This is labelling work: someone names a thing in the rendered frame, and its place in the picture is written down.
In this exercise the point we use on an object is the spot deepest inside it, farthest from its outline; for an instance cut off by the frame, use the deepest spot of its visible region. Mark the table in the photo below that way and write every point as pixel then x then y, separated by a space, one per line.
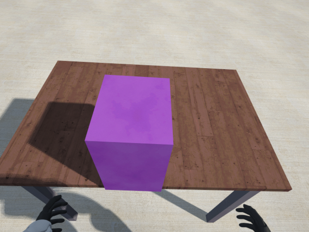
pixel 219 142

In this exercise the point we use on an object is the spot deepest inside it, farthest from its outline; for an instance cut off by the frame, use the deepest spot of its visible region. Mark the robot left hand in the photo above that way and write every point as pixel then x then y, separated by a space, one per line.
pixel 48 212

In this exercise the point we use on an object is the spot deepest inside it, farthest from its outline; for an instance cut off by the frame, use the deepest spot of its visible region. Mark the robot right hand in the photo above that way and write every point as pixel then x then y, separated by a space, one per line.
pixel 258 225

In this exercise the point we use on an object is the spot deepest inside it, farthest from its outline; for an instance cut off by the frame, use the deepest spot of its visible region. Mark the carton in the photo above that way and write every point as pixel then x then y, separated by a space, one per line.
pixel 130 136

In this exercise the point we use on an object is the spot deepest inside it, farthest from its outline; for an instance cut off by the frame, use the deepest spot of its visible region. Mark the robot left forearm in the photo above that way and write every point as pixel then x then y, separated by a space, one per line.
pixel 39 226

